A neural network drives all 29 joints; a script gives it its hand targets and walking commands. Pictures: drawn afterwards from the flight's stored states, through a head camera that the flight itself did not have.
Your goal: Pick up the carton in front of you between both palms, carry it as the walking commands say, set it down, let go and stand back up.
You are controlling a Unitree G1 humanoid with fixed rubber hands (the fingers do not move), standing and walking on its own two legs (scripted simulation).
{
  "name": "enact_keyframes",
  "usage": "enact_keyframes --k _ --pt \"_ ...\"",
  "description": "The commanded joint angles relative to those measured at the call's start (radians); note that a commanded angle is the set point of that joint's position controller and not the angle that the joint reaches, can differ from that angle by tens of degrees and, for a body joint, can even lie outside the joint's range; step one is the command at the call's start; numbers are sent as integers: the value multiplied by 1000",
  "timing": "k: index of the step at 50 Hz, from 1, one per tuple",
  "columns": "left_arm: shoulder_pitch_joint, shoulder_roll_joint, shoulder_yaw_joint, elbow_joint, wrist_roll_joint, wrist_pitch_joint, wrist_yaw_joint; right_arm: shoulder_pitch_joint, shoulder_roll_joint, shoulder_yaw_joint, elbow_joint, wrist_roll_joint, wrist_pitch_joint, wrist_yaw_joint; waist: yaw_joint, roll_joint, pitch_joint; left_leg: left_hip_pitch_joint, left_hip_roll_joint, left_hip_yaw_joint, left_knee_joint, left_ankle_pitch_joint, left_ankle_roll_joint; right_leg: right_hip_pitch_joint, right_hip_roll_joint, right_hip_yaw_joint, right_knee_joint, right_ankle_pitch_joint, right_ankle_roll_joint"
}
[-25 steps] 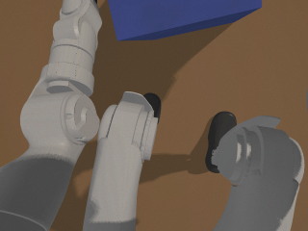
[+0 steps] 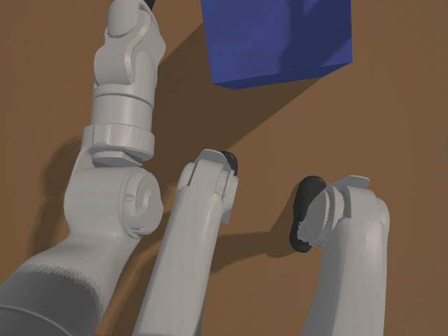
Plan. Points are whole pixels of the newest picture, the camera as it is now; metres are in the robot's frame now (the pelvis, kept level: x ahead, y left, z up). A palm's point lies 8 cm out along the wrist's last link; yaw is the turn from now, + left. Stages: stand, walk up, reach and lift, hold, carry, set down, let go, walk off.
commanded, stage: set down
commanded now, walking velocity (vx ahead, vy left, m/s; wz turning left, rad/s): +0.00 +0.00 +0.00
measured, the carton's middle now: (273, 24) +0.55 +0.03 -0.33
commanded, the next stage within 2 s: let go in 0.62 s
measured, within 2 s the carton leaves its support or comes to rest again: neither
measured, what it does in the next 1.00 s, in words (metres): rises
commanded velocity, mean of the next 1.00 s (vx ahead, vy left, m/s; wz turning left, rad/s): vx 0.00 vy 0.00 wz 0.00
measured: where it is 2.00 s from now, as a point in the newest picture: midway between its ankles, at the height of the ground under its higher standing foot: (259, 213)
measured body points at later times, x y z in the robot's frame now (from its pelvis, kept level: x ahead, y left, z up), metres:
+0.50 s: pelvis +0.02 -0.01 +0.13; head +0.37 -0.04 +0.41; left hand +0.53 +0.20 +0.02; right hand +0.64 -0.18 +0.02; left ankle +0.13 +0.13 -0.42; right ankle +0.09 -0.11 -0.42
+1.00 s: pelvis +0.06 +0.00 +0.24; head +0.32 -0.04 +0.61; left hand +0.46 +0.19 +0.13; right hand +0.51 -0.21 +0.12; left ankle +0.13 +0.13 -0.42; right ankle +0.09 -0.11 -0.42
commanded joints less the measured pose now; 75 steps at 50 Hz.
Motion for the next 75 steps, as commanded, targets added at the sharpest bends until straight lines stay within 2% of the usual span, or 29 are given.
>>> enact_keyframes --k 1,7,16,30,33,35,38,41,43,45,49,53,57,62,67,70,75 --pt "-193 70 23 -115 36 -4 -8 -297 -75 -40 -88 -34 -10 16 50 -191 -1127 552 -24 118 -188 286 -27 610 38 -29 -218 206 -15" --pt "-138 68 61 -192 74 14 -20 -275 -68 -83 -169 -87 10 25 61 -238 -1254 599 -33 131 -282 357 -26 767 55 -37 -307 313 -1" --pt "-42 79 54 -292 61 43 -41 -228 -31 -97 -295 -98 52 23 72 -312 -1398 615 -34 147 -444 452 -17 1072 65 -27 -449 523 18" --pt "53 41 94 -258 124 34 -90 -109 20 -172 -221 -157 40 35 80 -264 -1232 746 -18 137 -734 478 -26 1202 63 0 -748 561 24" --pt "81 20 98 -257 151 26 -109 -61 36 -211 -206 -188 28 35 60 -242 -1215 802 -16 135 -782 477 -29 1228 64 1 -809 567 25" --pt "130 12 97 -264 170 15 -125 -2 56 -240 -220 -213 19 27 45 -230 -1244 849 -16 135 -814 496 -30 1285 65 3 -844 620 27" --pt "242 18 81 -290 200 -11 -157 119 110 -282 -286 -238 1 0 30 -220 -1324 902 -19 134 -857 550 -28 1426 66 12 -885 766 34" --pt "387 49 40 -321 221 -45 -202 282 198 -317 -394 -247 -18 -49 16 -215 -1402 940 -20 130 -895 595 -19 1580 67 25 -923 913 44" --pt "474 87 6 -334 226 -67 -238 392 263 -335 -475 -244 -31 -95 9 -206 -1403 969 -20 122 -920 596 -8 1638 65 31 -955 948 51" --pt "547 118 -23 -333 228 -84 -272 485 318 -336 -554 -235 -45 -138 11 -191 -1347 1018 -19 113 -949 578 6 1631 62 31 -999 903 60" --pt "693 149 -90 -297 215 -107 -326 672 371 -322 -657 -215 -74 -191 -4 -145 -1153 1195 -4 89 -1010 508 29 1518 60 7 -1117 656 69" --pt "851 165 -164 -280 180 -128 -365 871 385 -304 -694 -200 -99 -202 -27 -96 -973 1400 13 62 -1076 443 38 1421 62 -22 -1216 416 60" --pt "1000 181 -234 -297 132 -158 -376 1053 377 -281 -707 -176 -136 -188 -42 -55 -849 1538 32 24 -1136 410 36 1412 58 -34 -1262 309 41" --pt "1177 194 -307 -367 82 -190 -360 1268 351 -257 -730 -141 -182 -166 -61 2 -757 1698 44 -15 -1187 477 26 1462 56 -39 -1296 310 26" --pt "1358 204 -360 -439 65 -209 -337 1460 327 -238 -746 -117 -219 -145 -73 38 -669 1856 46 -44 -1231 630 10 1543 60 -43 -1348 375 15" --pt "1415 215 -372 -459 63 -215 -329 1551 328 -222 -753 -108 -232 -136 -91 29 -603 1886 42 -47 -1257 672 6 1620 57 -43 -1383 428 17" --pt "1476 233 -366 -441 64 -216 -326 1684 333 -191 -770 -91 -235 -121 -131 -13 -502 1906 25 -36 -1318 669 10 1783 45 -36 -1447 539 28"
